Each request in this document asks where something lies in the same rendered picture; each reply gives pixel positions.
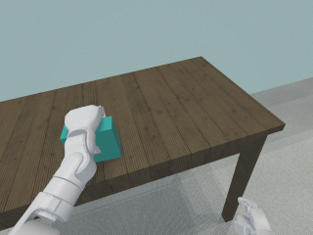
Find table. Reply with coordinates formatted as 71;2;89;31
0;56;286;231

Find left robot upper arm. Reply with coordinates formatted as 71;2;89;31
16;217;63;235

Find robot left forearm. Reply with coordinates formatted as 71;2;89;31
8;126;97;235

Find left robot hand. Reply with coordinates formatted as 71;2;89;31
65;105;106;155

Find right robot hand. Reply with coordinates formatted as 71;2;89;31
234;197;272;235

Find sponge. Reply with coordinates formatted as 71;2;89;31
60;116;121;163

